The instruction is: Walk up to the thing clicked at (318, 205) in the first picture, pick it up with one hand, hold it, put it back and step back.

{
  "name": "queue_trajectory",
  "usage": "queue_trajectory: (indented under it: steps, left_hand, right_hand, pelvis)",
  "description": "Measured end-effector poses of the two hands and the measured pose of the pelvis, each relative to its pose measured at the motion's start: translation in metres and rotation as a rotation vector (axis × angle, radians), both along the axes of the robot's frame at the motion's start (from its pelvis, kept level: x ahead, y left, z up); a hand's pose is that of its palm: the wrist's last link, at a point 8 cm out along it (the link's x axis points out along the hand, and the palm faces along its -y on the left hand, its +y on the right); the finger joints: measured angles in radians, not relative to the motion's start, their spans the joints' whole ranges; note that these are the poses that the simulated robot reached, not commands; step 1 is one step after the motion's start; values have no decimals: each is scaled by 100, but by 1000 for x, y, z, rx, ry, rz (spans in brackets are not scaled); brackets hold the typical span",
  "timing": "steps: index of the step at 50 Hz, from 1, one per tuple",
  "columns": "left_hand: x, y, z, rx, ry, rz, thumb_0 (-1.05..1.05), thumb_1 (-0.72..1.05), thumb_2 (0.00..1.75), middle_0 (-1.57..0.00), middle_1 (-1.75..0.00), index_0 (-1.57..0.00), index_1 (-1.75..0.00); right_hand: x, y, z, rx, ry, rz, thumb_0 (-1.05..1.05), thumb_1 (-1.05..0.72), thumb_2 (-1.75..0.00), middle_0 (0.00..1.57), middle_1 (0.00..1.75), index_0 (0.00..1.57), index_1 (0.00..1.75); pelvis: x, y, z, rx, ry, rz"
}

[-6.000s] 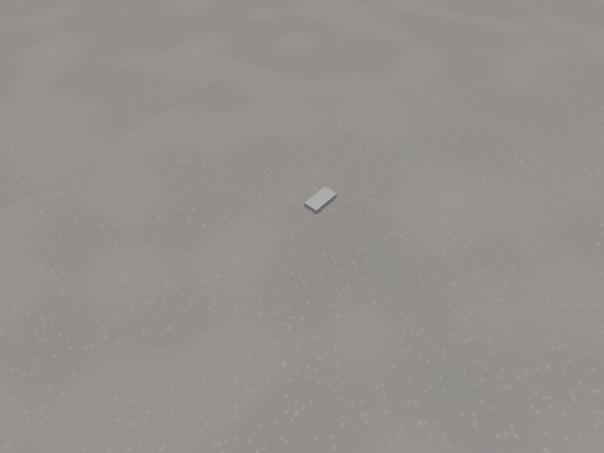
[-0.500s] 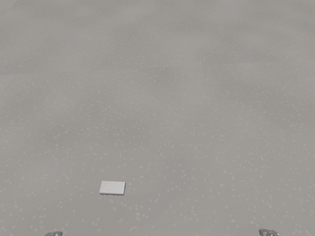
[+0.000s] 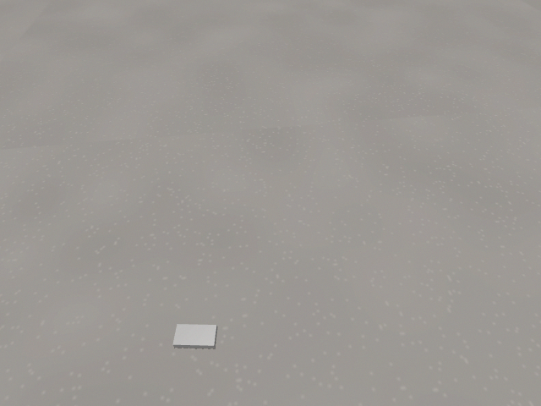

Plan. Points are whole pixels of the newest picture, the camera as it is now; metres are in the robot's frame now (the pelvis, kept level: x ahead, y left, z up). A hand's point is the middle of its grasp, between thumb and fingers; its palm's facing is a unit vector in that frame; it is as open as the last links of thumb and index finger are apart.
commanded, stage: walk up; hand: left
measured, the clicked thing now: (195, 335) +0.47 +0.29 -0.77
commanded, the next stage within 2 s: stand in 0.26 s
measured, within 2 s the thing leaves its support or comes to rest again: neither
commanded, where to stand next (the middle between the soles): +0.10 +0.00 m, yaw -2 degrees
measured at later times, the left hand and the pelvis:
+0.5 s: hand out of the picture +0.09 +0.26 -0.16, palm faces -0.02 -0.94 -0.33, open 7.4 cm; pelvis +0.01 +0.00 +0.00, yaw +0 degrees
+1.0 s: hand out of the picture +0.08 +0.25 -0.15, palm faces -0.02 -0.94 -0.33, open 7.4 cm; pelvis +0.00 +0.00 +0.00, yaw +0 degrees
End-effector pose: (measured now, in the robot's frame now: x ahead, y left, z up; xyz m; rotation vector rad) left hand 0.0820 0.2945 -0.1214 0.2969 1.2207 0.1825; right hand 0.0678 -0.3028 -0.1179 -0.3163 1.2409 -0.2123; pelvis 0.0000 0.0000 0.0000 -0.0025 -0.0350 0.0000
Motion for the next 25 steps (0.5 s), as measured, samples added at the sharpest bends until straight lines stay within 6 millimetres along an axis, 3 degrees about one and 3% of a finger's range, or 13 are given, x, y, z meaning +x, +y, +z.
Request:
queue_trajectory:
  steps: [7, 25]
  left_hand:
    - [-1, 1, -2, -4, 16, 5, 1, 90, 90, -20, -30, -21, -30]
    - [4, 7, 2, 11, -2, 2, 1, 90, 90, -20, -30, -21, -30]
  right_hand:
    - [-1, 3, 0, 0, 11, -7, 0, -90, -89, 20, 30, 20, 30]
    - [20, 11, 3, 12, -34, 14, 0, -90, -89, 20, 30, 20, 30]
  pelvis:
    - [3, 2, 1, 0, 2, -1]
    - [6, 5, 2, -2, 4, -2]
